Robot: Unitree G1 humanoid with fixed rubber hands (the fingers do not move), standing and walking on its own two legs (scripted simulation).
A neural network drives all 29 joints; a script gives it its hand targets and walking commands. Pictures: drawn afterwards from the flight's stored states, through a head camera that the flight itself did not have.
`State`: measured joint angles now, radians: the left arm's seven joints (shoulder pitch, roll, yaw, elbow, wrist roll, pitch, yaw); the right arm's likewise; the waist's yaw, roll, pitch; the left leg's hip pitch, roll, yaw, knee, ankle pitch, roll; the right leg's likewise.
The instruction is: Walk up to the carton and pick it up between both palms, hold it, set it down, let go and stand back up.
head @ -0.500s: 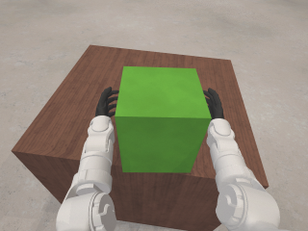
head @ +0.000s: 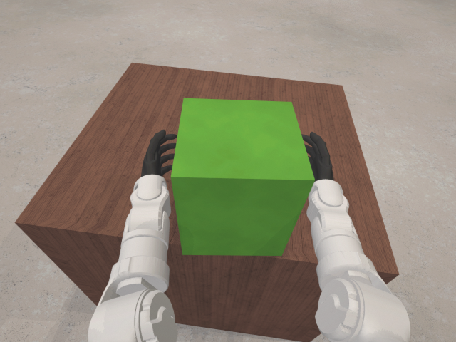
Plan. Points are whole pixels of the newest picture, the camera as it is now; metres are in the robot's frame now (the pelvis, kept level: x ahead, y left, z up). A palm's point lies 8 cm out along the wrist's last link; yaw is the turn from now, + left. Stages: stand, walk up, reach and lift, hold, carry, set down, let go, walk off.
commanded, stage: set down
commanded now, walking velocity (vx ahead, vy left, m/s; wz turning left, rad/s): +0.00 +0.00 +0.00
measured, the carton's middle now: (235, 181) +0.42 +0.02 +0.04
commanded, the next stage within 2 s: none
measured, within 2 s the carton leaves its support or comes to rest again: neither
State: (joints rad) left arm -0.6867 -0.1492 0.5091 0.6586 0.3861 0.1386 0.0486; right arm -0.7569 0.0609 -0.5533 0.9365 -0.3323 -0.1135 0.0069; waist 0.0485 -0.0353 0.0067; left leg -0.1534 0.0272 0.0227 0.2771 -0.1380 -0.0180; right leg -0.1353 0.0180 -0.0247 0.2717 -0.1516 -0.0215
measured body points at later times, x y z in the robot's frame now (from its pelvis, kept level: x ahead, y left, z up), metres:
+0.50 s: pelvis +0.00 +0.00 +0.00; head +0.02 +0.02 +0.45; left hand +0.39 +0.17 +0.09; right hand +0.42 -0.13 +0.09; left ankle +0.00 +0.13 -0.75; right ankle -0.01 -0.10 -0.75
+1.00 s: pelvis +0.00 +0.01 +0.00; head +0.03 +0.02 +0.45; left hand +0.40 +0.17 +0.08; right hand +0.42 -0.13 +0.09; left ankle +0.00 +0.13 -0.75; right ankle -0.01 -0.10 -0.75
